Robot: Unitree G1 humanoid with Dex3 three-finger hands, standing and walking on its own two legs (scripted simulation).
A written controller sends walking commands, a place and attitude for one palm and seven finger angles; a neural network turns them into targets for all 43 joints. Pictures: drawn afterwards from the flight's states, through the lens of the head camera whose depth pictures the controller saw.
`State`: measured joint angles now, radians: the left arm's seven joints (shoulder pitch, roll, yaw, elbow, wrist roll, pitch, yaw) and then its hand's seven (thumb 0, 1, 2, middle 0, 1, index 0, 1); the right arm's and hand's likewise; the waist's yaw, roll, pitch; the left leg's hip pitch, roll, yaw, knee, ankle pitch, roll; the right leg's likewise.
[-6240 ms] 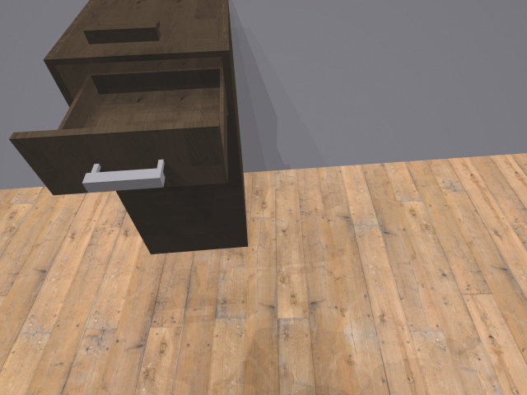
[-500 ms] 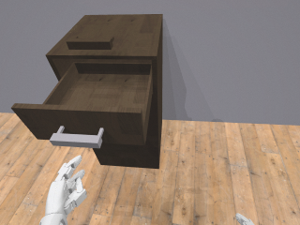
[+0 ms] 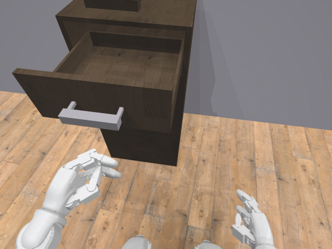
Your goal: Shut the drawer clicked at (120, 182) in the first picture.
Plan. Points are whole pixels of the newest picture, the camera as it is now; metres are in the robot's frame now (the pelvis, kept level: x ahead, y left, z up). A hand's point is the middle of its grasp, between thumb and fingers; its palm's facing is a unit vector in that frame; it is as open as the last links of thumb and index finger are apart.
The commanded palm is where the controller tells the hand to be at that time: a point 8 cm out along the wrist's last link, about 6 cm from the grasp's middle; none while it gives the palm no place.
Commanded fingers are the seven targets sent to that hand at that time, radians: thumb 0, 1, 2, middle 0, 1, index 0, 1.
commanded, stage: raise the hand and make a fist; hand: left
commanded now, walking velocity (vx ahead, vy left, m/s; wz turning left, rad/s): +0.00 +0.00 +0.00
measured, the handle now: (93, 113) +0.41 +0.22 +0.09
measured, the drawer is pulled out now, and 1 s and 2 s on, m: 0.27 0.27 0.27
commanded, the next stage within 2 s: bring the fist close to the handle in 1.20 s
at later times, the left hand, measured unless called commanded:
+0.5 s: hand (73, 171) +0.23 +0.19 +0.14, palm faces -0.03 -0.99 -0.10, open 3.1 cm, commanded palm +0.19 +0.25 +0.15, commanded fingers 0.00 0.90 0.90 -1.40 -1.60 -1.40 -1.60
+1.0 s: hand (52, 155) +0.24 +0.22 +0.17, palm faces -0.01 -1.00 -0.08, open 3.3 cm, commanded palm +0.19 +0.27 +0.19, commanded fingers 0.00 0.90 0.90 -1.40 -1.60 -1.40 -1.60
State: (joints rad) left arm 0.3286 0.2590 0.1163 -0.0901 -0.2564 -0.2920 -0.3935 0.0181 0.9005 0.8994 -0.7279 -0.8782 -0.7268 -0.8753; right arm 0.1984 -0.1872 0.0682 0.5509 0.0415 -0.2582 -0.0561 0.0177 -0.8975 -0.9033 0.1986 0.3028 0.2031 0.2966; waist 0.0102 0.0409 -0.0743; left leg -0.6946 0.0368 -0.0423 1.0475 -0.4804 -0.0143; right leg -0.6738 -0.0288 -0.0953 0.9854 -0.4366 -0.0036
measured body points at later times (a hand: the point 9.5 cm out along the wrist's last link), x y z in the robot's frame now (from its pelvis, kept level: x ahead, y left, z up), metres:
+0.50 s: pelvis +0.03 +0.01 +0.03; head +0.03 +0.01 +0.48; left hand +0.22 +0.24 +0.15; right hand +0.23 -0.21 -0.01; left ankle +0.03 +0.12 -0.67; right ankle +0.04 -0.12 -0.67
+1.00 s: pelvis +0.05 -0.01 +0.05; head +0.02 -0.02 +0.50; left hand +0.23 +0.27 +0.18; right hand +0.24 -0.23 +0.00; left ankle +0.03 +0.12 -0.67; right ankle +0.04 -0.12 -0.67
